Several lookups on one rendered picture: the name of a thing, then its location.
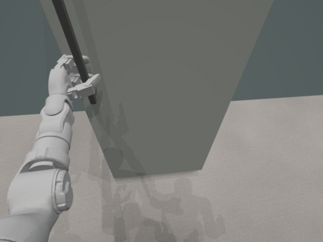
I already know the fridge door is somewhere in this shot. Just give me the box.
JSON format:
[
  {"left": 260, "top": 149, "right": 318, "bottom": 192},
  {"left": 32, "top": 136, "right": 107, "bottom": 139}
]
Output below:
[{"left": 40, "top": 0, "right": 274, "bottom": 178}]

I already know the robot left hand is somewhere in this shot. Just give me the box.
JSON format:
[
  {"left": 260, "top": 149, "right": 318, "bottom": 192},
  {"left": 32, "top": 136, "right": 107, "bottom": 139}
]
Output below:
[{"left": 48, "top": 54, "right": 101, "bottom": 103}]

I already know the robot left forearm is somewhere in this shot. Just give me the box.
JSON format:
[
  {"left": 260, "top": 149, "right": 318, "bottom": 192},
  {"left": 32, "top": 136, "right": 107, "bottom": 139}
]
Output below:
[{"left": 7, "top": 94, "right": 75, "bottom": 214}]

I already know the left robot upper arm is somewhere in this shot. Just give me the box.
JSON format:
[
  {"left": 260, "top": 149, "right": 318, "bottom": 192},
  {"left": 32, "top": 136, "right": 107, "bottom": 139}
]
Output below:
[{"left": 0, "top": 168, "right": 73, "bottom": 242}]

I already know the handle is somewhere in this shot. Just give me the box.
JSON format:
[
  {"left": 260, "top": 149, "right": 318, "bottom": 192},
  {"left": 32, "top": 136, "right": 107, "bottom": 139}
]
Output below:
[{"left": 52, "top": 0, "right": 97, "bottom": 104}]

